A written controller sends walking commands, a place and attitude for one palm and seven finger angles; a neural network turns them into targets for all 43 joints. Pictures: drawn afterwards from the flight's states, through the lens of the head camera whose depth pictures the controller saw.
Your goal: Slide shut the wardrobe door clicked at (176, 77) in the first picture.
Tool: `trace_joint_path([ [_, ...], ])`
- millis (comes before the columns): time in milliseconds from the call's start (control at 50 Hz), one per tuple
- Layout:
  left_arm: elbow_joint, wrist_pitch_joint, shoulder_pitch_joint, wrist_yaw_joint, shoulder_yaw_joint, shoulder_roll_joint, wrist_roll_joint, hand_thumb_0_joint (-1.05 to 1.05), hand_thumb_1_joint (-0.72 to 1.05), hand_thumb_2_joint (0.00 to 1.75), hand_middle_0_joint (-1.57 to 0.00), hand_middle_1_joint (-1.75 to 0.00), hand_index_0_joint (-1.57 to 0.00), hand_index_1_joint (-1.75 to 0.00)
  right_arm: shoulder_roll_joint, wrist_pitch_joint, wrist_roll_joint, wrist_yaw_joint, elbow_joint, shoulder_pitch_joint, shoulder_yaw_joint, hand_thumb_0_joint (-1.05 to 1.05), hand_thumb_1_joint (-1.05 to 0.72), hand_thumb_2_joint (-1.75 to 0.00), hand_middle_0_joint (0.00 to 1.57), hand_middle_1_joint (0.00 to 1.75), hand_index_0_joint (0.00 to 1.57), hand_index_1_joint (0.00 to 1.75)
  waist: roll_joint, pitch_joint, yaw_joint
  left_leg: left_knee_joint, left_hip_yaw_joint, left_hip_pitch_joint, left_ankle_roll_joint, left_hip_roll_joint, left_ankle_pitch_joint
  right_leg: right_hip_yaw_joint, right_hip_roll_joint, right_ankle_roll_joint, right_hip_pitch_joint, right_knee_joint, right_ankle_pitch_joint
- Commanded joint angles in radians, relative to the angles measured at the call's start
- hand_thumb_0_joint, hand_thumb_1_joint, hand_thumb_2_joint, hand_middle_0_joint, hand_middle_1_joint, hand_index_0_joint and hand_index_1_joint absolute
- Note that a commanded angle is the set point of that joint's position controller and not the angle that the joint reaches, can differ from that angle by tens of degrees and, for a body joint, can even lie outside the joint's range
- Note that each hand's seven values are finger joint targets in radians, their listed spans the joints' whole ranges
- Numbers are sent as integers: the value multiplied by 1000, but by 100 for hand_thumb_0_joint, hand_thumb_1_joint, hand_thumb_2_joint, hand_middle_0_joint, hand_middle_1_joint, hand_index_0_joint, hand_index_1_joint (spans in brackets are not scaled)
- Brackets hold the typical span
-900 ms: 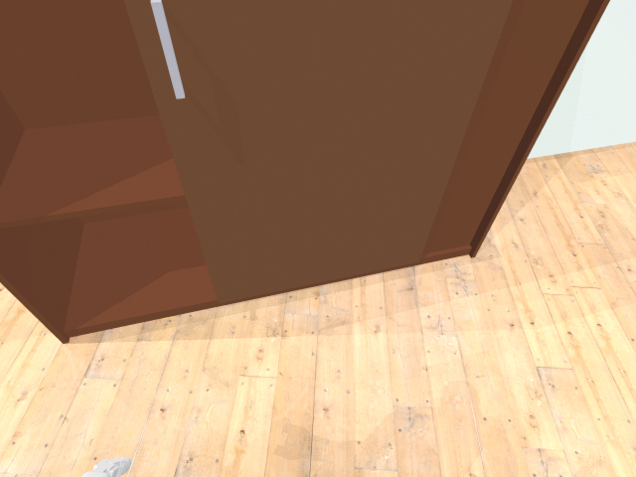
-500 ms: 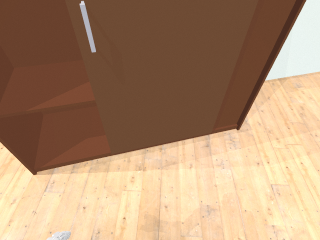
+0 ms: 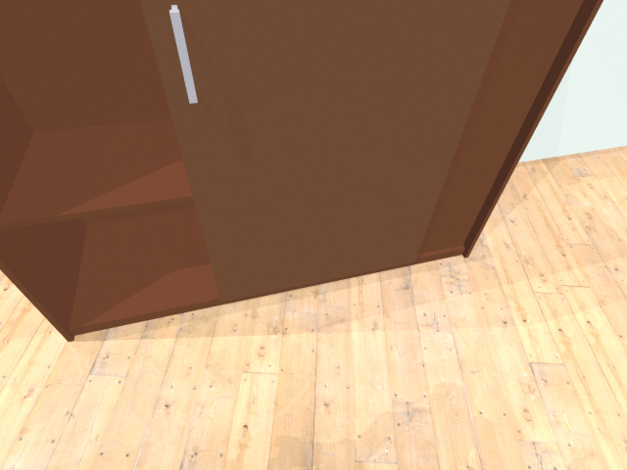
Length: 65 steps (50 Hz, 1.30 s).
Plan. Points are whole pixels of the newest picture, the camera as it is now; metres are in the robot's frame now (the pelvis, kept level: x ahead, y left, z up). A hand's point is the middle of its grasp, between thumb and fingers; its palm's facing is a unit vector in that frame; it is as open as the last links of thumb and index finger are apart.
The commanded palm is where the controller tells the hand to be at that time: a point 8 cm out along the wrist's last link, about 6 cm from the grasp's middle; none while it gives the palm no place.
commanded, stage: look at it before walking up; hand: right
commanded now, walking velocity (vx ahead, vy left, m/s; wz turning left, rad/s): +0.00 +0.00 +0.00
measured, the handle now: (184, 56) +0.78 +0.31 +0.17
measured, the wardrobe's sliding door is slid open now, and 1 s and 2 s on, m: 0.51 0.51 0.51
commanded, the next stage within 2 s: turn to face it in 0.54 s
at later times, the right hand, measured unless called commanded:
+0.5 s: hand out of the picture +0.07 -0.25 -0.16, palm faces -0.03 +0.94 -0.33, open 7.3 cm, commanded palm none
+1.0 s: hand out of the picture +0.06 -0.21 -0.17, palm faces -0.11 +0.96 -0.27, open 7.3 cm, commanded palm none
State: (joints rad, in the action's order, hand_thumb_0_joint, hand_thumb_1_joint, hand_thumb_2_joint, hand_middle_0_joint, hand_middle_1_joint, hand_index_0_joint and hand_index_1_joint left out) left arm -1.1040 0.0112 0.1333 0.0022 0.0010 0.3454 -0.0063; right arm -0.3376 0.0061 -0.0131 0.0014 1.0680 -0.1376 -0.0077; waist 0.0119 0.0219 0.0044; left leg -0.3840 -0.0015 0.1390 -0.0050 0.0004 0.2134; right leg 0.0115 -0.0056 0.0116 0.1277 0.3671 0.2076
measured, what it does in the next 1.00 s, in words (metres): stands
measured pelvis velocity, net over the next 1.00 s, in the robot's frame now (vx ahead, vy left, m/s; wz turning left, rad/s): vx -0.01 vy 0.00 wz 0.11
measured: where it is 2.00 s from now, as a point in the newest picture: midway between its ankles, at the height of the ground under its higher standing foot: outside the picture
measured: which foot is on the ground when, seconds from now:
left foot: down 0.00-1.00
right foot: down 0.00-1.00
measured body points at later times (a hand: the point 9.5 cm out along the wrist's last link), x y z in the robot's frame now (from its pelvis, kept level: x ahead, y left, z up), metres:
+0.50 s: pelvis +0.00 +0.00 +0.00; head +0.00 +0.00 +0.45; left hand +0.07 +0.30 -0.13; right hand +0.07 -0.29 -0.13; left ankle +0.00 +0.12 -0.75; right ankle +0.00 -0.13 -0.75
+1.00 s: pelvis -0.01 +0.00 -0.01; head +0.01 +0.01 +0.44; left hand +0.04 +0.27 -0.16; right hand +0.07 -0.26 -0.15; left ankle +0.00 +0.12 -0.75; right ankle +0.00 -0.13 -0.75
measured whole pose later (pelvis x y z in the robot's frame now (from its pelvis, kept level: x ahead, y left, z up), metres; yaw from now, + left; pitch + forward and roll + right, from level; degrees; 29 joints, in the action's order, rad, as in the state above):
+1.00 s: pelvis -0.01 +0.00 -0.01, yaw +6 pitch -1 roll -1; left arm -1.01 -0.02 0.17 0.02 0.02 0.25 -0.01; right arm -0.26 -0.05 -0.02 0.00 0.99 -0.22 0.01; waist 0.00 0.05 -0.01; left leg -0.55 -0.10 0.28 0.00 0.04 0.26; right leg -0.09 -0.04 0.01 0.22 0.52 0.28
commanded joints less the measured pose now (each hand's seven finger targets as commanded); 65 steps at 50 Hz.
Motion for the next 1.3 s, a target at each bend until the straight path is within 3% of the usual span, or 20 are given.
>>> trace_joint_path([
  [0, 63, 22, -49, 11, 35, 196, -3, 0, 90, 90, -20, -30, -20, -30, -213, 25, 3, -14, -64, 41, 46, 0, -90, -90, 20, 30, 20, 30, -30, -43, -5, 79, -107, -1, -29, -127, -105, 84, -105, -34, 12, -51, -116],
  [220, 59, 23, -44, 11, 35, 193, -3, 0, 90, 90, -20, -30, -20, -30, -207, 24, 3, -13, -63, 37, 47, 0, -90, -90, 20, 30, 20, 30, -21, -38, -4, 88, -110, 4, -28, -123, -85, 87, -105, -31, 17, -57, -107],
  [480, 56, 25, -44, 14, 34, 193, 1, 0, 90, 90, -20, -30, -20, -30, -204, 26, 3, -15, -54, 18, 45, 0, -90, -90, 20, 30, 20, 30, -18, -62, -9, 74, -98, -26, -27, -123, -185, 88, -114, -33, -12, -54, -181],
  [680, 57, 24, -41, 17, 38, 197, -1, 0, 90, 90, -20, -30, -20, -30, -207, 21, 1, -13, -56, 30, 47, 0, -90, -90, 20, 30, 20, 30, -17, -33, -6, 80, -108, 1, -27, -113, -169, 78, -118, -30, -17, -66, -156],
  [700, 58, 23, -36, 18, 38, 187, -2, 0, 90, 90, -20, -30, -20, -30, -197, 16, 1, -13, -61, 25, 48, 0, -90, -90, 20, 30, 20, 30, -8, -37, -5, 69, -113, 8, -27, -114, -187, 67, -120, -29, -20, -50, -156],
  [760, 64, 5, 20, 23, 24, 82, -4, 0, 90, 90, -20, -30, -20, -30, -102, -13, 1, -17, -65, -28, 36, 0, -90, -90, 20, 30, 20, 30, -16, -28, 0, 19, -133, 52, -16, -107, -217, 24, -123, -11, -3, -5, -134],
  [800, 83, -5, 42, 26, 32, 75, -4, 0, 90, 90, -20, -30, -20, -30, -98, -23, -3, -18, -87, -46, 43, 0, -90, -90, 20, 30, 20, 30, -28, -28, 2, -13, -148, 80, -19, -100, -218, 9, -129, -11, 11, 24, -111],
  [980, 167, -14, 43, 30, 70, 74, -5, 0, 90, 90, -20, -30, -20, -30, -63, -34, -10, -6, -173, -97, 65, 0, -90, -90, 20, 30, 20, 30, 26, -41, -9, -174, -153, 183, -19, -35, -147, 25, -186, -49, 85, 72, 14],
  [1020, 179, -16, 38, 28, 73, 53, -4, 0, 90, 90, -20, -30, -20, -30, -64, -32, -13, -7, -182, -116, 70, 0, -90, -90, 20, 30, 20, 30, -19, -46, -14, -142, -208, 190, -34, -61, -140, -15, -154, -36, 116, 138, 67],
  [1040, 185, -18, 46, 27, 73, 32, -3, 0, 90, 90, -20, -30, -20, -30, -76, -30, -15, -9, -185, -119, 75, 0, -90, -90, 20, 30, 20, 30, -79, -53, -11, -97, -275, 184, -54, -100, -129, -50, -117, -19, 141, 206, 111],
  [1080, 189, -23, 58, 26, 70, -19, 0, 0, 90, 90, -20, -30, -20, -30, -113, -27, -15, -19, -181, -144, 86, 0, -90, -90, 20, 30, 20, 30, -229, -48, -21, 43, -474, 148, -135, -221, -128, -84, -22, 15, 231, 384, 225],
  [1100, 192, -22, 53, 28, 68, -23, -1, 0, 90, 90, -20, -30, -20, -30, -107, -27, -13, -26, -185, -154, 94, 0, -90, -90, 20, 30, 20, 30, -245, -47, -36, 65, -510, 104, -180, -245, -183, -45, -23, 15, 281, 456, 288],
  [1120, 186, -15, 60, 29, 68, -25, 2, 0, 90, 90, -20, -30, -20, -30, -95, -26, -14, -31, -185, -142, 98, 0, -90, -90, 20, 30, 20, 30, -213, -61, -28, 39, -499, 68, -202, -244, -267, -13, -34, 11, 297, 481, 292],
  [1160, 179, -8, 89, 33, 66, -43, 7, 0, 90, 90, -20, -30, -20, -30, -77, -25, -17, -33, -193, -117, 102, 0, -90, -90, 20, 30, 20, 30, -178, -102, -12, -18, -438, 30, -189, -214, -391, -5, -32, 12, 261, 389, 273],
  [1200, 160, -5, 147, 36, 64, -61, 9, 0, 90, 90, -20, -30, -20, -30, -70, -27, -13, -34, -200, -93, 104, 0, -90, -90, 20, 30, 20, 30, -168, -118, 15, -43, -405, 83, -152, -184, -354, -28, -18, 13, 148, 237, 166],
  [1220, 145, -3, 180, 40, 63, -63, 8, 0, 90, 90, -20, -30, -20, -30, -59, -31, -7, -32, -203, -83, 102, 0, -90, -90, 20, 30, 20, 30, -148, -109, 29, -50, -382, 160, -122, -156, -261, -34, -15, 8, 56, 152, 93],
  [1240, 138, 4, 212, 43, 65, -48, 6, 0, 90, 90, -20, -30, -20, -30, -31, -35, -4, -30, -211, -69, 97, 0, -90, -90, 20, 30, 20, 30, -76, -99, 43, -94, -331, 254, -84, -97, -153, 9, -63, -9, -31, 65, 73],
  [1260, 148, 9, 207, 43, 75, 9, -4, 0, 90, 90, -20, -30, -20, -30, 12, -40, -1, -21, -229, -63, 88, 0, -90, -90, 20, 30, 20, 30, 96, -57, 40, -219, -217, 386, -28, 20, 10, 178, -204, -68, -63, -27, 67],
  [1280, 170, 5, 179, 38, 87, 59, -9, 0, 90, 90, -20, -30, -20, -30, 45, -42, -3, -16, -235, -60, 85, 0, -90, -90, 20, 30, 20, 30, 273, -14, 33, -408, -74, 397, 16, 75, 228, 327, -370, -154, 46, -143, 100],
])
